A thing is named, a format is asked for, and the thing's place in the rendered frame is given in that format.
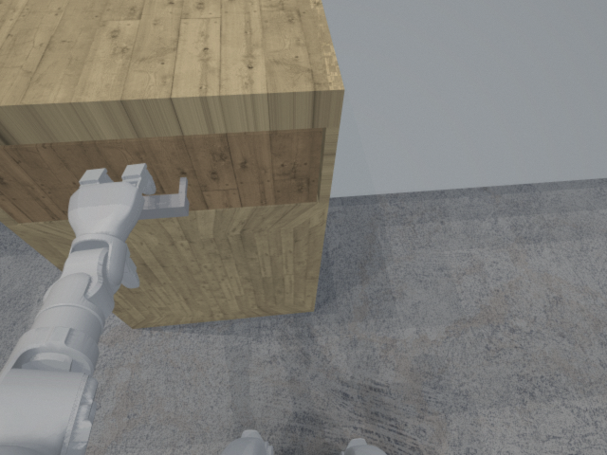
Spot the robot shin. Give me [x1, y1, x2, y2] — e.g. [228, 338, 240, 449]
[241, 430, 263, 440]
[345, 438, 367, 450]

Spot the right robot shin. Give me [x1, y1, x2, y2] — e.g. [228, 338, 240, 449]
[345, 438, 367, 450]

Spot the handle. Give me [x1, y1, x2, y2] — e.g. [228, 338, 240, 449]
[139, 177, 190, 220]

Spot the left robot hand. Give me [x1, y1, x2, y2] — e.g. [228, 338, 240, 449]
[68, 163, 156, 288]

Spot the robot left upper arm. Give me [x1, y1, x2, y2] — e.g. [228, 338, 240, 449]
[0, 368, 99, 455]

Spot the left robot shin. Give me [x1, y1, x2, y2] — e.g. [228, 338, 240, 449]
[241, 430, 263, 440]

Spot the drawer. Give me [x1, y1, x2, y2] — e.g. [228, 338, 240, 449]
[0, 128, 322, 224]

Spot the left robot forearm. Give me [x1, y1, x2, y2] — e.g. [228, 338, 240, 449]
[0, 233, 127, 384]

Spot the cabinet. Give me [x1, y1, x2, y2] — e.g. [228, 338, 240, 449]
[0, 0, 344, 329]

